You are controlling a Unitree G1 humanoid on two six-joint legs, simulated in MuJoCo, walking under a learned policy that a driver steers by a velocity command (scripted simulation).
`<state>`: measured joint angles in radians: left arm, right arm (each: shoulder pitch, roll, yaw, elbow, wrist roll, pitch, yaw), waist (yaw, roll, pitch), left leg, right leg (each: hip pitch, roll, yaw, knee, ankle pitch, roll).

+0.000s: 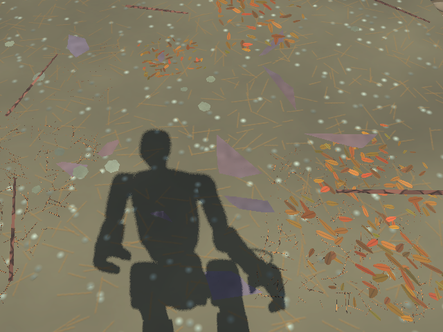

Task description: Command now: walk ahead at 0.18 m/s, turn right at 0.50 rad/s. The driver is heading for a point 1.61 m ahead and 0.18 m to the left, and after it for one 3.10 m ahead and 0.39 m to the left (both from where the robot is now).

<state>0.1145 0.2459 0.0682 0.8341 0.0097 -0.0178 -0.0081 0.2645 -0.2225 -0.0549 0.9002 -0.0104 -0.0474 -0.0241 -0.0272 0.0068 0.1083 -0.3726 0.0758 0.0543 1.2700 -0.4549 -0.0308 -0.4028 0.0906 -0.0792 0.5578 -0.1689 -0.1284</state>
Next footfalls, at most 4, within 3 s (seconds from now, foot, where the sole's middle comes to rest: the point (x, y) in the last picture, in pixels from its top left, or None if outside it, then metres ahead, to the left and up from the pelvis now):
0.46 left None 0.12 0.15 -0.76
1.60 right None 0.19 -0.08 -0.76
2.06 left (216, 283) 0.55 0.05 -0.76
2.62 right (270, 194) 0.86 -0.14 -0.76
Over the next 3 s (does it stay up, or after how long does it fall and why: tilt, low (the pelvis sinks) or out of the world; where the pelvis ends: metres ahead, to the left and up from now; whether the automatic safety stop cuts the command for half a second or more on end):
stays up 0.89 -0.06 0.02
